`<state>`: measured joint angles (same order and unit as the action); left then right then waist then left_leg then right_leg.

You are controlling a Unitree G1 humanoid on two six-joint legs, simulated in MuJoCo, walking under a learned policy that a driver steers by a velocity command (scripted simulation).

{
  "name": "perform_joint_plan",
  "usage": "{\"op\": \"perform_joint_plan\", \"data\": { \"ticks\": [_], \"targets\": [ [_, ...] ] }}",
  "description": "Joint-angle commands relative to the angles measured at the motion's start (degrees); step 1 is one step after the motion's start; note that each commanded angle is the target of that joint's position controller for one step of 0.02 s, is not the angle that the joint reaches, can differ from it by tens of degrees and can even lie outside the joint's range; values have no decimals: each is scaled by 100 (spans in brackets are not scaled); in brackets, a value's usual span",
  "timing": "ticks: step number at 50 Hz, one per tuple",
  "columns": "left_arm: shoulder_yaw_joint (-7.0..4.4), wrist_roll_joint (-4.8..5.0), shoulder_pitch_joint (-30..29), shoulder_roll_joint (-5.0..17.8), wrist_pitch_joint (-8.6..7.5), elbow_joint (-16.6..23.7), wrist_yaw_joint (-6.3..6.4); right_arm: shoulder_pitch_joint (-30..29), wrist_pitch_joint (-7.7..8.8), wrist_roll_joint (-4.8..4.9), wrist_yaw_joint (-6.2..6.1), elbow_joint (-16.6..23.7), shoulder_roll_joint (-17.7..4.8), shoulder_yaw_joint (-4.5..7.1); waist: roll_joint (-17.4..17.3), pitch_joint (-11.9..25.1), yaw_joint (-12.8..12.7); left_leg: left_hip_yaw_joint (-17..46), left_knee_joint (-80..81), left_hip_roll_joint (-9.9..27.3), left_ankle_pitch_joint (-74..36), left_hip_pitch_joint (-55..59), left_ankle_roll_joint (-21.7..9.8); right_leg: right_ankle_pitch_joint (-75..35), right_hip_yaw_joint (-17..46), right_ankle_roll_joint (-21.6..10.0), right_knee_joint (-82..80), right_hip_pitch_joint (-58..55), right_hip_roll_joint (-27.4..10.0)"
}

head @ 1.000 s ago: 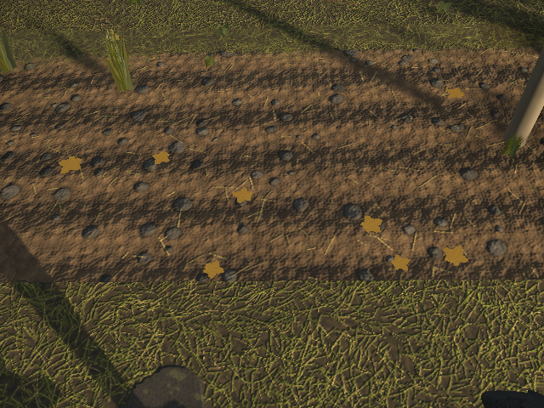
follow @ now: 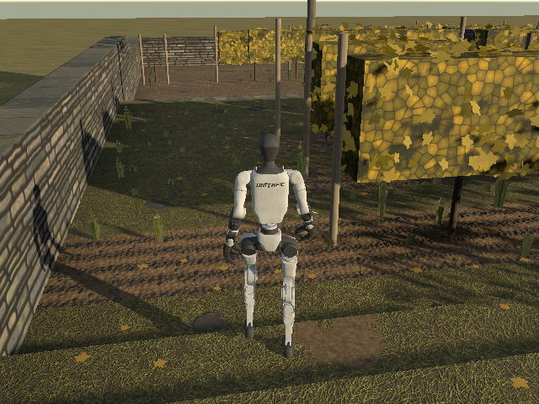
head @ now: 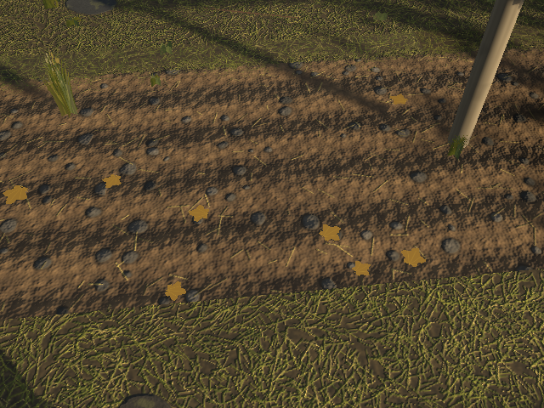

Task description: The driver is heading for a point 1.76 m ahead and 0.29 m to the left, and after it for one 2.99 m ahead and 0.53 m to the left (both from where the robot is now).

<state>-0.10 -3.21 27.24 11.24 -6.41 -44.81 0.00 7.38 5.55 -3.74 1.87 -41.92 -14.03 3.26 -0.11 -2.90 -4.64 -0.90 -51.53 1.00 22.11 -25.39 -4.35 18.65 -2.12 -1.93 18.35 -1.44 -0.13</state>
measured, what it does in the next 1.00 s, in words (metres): goes down: left foot, then right foot 0.17 m lower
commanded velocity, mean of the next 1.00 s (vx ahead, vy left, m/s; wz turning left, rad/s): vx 0.48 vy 0.00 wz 0.16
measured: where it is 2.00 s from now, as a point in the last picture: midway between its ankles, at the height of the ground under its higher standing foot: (238, 318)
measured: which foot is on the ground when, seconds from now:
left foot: up 0.00-0.12, down 0.14-0.52, up 0.54-1.00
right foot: down 0.00-0.14, up 0.16-0.50, down 0.52-1.00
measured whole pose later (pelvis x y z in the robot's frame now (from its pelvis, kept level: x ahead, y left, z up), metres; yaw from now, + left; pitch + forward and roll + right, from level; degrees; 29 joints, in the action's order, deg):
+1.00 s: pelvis +0.50 +0.03 -0.18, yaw +13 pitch +4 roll -3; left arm -4.5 0.9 20.1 14.8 -3.4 -54.6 1.5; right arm 3.7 1.3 1.2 1.7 -41.2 -13.6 3.4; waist -1.5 1.8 -3.7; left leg 1.5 -40.1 4.3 5.0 -37.5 -3.3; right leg 21.3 -13.6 3.0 19.2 0.5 -2.2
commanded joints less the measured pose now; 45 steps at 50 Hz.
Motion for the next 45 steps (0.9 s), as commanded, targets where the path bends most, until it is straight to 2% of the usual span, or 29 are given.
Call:
{"op": "perform_joint_plan", "data": {
  "ticks": [1,3,4,6,7,8,9,10,11,12,14,15,16,17,19,20,21,23,25,26,27,28,29,30,31,33,34,37,45],
  "targets": [
    [-154,-236,-91,722,75,304,-4,-370,185,-58,241,441,-8,-77,634,-392,116,-84,-369,5,-1242,217,82,-687,769,-1001,-593,1052,-1106],
    [-207,-301,-644,1005,27,433,-32,279,249,-87,308,393,-330,23,504,-259,518,-270,-491,-136,-1477,1024,52,-1506,554,-1011,-5,1912,-1042],
    [-241,-219,-874,1189,-8,446,-60,733,270,-118,264,335,-467,95,381,-191,828,-528,-342,-330,-1388,1781,71,-1910,350,-964,671,2414,-904],
    [-396,-177,-1343,1525,-37,539,-239,3142,325,-162,149,-416,-718,252,-245,202,1871,-870,470,-754,-1167,4046,62,-2315,-47,-867,3675,3862,-277],
    [-286,-336,-1530,938,-71,560,-424,4321,326,-296,10,-731,-871,270,-1117,507,2321,263,1403,-182,-942,4408,-600,358,22,-663,6515,4493,469],
    [5,-254,-539,-270,-152,516,-554,3890,361,-162,119,-417,-1212,95,-1154,1109,1311,3264,2146,1482,-3734,4344,-2189,1903,1224,-584,7459,4920,969],
    [-116,-60,-1176,266,-157,888,-557,3075,424,-116,199,-298,-1177,105,-604,-333,1143,4561,2691,2235,-2903,3259,-2585,1500,1464,-365,7807,6317,695],
    [-241,-99,-1460,747,-77,881,-435,2205,448,30,245,-318,-727,-53,-270,-732,833,4685,2679,2372,-639,2479,-2354,734,1680,-252,7592,6847,109],
    [-246,-230,-1409,904,32,743,-293,1644,376,-21,244,-263,-221,-249,417,-517,592,4306,2713,2193,427,1736,-2140,129,1665,-188,7061,6704,-213],
    [-107,-360,-1116,720,146,602,-225,1016,317,-184,212,-153,170,-420,260,-292,335,3707,2687,1896,322,958,-2018,-385,1663,-82,6502,6184,-368],
    [174,-623,-907,195,281,529,-282,397,251,-252,-3,-161,175,-486,96,-236,51,2258,2422,1053,323,-656,-1565,-1526,1176,-90,5189,4794,-664],
    [169,-525,-946,203,263,584,-314,584,336,-209,-102,-201,2,-459,23,-3,81,1584,2337,677,327,-1373,-1447,-1889,641,-21,5045,3786,-477],
    [212,-511,-1242,319,183,605,-407,1068,484,-241,-284,-333,199,-524,185,15,469,993,1754,181,257,-837,-1142,-3987,782,121,3904,3919,-654],
    [253,-377,-1489,302,180,587,-453,1359,533,-152,-373,-408,-39,-478,240,47,702,400,1423,-144,722,-1010,-784,-5070,446,202,2420,3161,-602],
    [225,-201,-2066,503,354,780,-512,1993,507,-86,-174,-692,-684,-359,-118,-323,817,580,1527,18,1353,-1763,-797,-4578,-65,427,2144,1822,-281],
    [35,824,-2863,668,218,1152,-314,1950,236,965,-379,-795,-981,-130,252,-185,869,1093,1412,348,400,-1156,-740,-4443,172,297,1605,2099,11],
    [68,975,-3099,675,154,1200,-270,2132,56,942,-457,-916,-918,-164,163,-299,967,1150,962,488,299,-426,-652,-4274,290,272,1155,2452,-54],
    [24,713,-2910,625,119,991,-369,2520,-230,671,-495,-1121,-569,-185,-183,-258,1174,1187,156,510,17,1170,-468,-4652,553,119,-29,2989,-378],
    [-145,544,-1482,661,155,425,-416,2295,-409,492,-423,-1133,-449,-164,-119,170,476,916,-1513,340,-1023,1334,-405,-4752,275,-134,-528,1712,-402],
    [-274,438,-269,801,205,40,-376,2290,-357,477,-331,-1168,-258,-152,117,564,-85,686,-3046,-26,-568,123,-253,-4700,257,-359,-82,-109,-534],
    [-294,299,711,931,226,-280,-359,2797,-250,562,-216,-1221,232,-200,1023,1392,-270,863,-5504,-656,2640,-1827,14,-6202,940,-765,1776,-2390,-1353],
    [-382,368,777,1194,296,-280,-314,3154,-111,752,-163,-967,-89,-225,1395,2062,-201,1372,-6232,-322,2489,-2982,96,-5351,1972,-1217,2370,-3111,-2139],
    [-483,466,617,1373,387,-235,-264,2746,-17,802,-163,-692,-332,-163,1292,2131,-220,1377,-6475,-183,2074,-3591,190,-3469,2636,-1633,1638,-2733,-2480],
    [-582,406,-5,1570,316,-277,-156,1739,55,974,-274,-232,-317,-147,1135,1787,-40,1210,-5278,57,249,-4203,110,370,3434,-1837,327,-1784,-2893],
    [-436,300,-675,1096,222,-109,-73,1170,-16,850,-466,-172,-554,-74,334,1276,159,965,-4958,237,-395,-4023,183,1339,3917,-1729,-394,-693,-2827],
    [-219,230,-1645,608,86,-159,-65,1468,-318,573,-492,-414,-317,-32,-39,112,903,1227,-3391,553,-1083,-2476,472,401,2745,-1363,-724,2041,-2239],
    [-244,241,-1823,601,76,-183,-81,1561,-365,486,-474,-462,-227,-4,251,-75,1005,1222,-2739,626,-1100,-2060,592,178,2057,-1205,-801,2576,-1929],
    [-368,180,-1350,855,-2,-411,40,1127,-324,473,-418,-324,-291,94,480,78,794,1263,-1697,580,-1920,-1891,678,-929,1079,-1108,-775,2392,-1569],
    [-551,379,-683,1056,170,-732,199,-608,-341,507,-94,307,-56,17,249,-12,159,575,724,474,-2607,-2085,293,-1323,4,-706,-854,606,-1678]
  ]
}}
Velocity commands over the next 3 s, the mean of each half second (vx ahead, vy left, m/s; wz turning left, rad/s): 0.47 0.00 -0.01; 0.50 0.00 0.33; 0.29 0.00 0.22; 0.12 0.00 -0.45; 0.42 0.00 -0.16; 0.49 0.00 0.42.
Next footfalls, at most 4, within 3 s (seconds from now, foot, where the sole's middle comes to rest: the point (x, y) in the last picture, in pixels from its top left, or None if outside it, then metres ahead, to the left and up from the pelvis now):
0.14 left None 0.10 0.11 -0.78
0.52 right None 0.44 -0.12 -0.95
1.04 left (234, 370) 0.65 0.19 -0.95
1.52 right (271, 295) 0.90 0.11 -0.95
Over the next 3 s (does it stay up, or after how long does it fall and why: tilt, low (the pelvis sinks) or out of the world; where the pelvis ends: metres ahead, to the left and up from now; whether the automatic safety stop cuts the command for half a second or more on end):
stays up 1.25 0.19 -0.18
